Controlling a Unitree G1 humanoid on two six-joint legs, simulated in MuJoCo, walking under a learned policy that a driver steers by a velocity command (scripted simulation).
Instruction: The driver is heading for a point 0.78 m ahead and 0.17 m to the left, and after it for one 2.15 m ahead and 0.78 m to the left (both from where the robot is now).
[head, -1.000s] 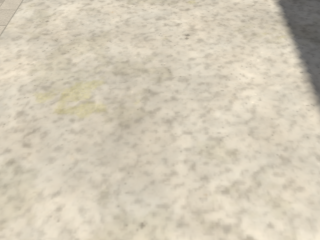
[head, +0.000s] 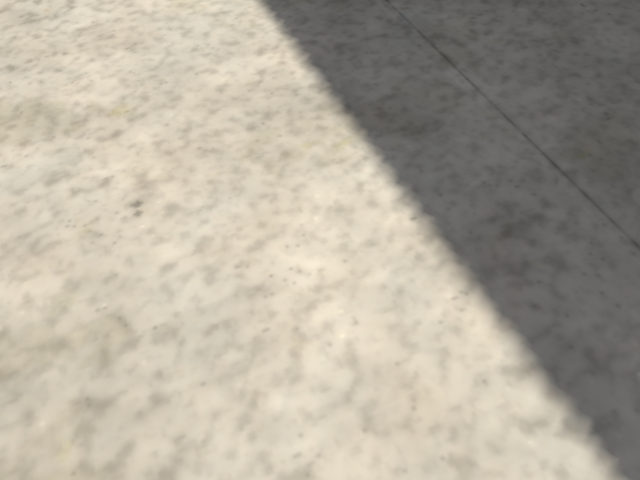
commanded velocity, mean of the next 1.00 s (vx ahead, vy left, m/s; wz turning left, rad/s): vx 0.50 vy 0.00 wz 0.27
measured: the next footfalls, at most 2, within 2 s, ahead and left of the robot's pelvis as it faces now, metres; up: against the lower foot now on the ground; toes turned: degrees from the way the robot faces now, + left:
left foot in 0.30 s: +0.31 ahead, +0.11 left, +0.00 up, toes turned +12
right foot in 0.82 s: +0.65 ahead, +0.04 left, +0.00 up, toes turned +18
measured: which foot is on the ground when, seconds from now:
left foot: up 0.00-0.28, down 0.30-0.84, up 0.86-1.00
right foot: down 0.00-0.30, up 0.32-0.80, down 0.82-1.00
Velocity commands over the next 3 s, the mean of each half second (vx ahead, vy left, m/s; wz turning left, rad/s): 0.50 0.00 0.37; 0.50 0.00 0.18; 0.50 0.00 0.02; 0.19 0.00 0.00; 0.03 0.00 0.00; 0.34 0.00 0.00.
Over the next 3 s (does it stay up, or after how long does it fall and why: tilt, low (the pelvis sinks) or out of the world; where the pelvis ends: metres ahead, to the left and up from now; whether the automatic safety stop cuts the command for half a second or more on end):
stays up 1.12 0.29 0.00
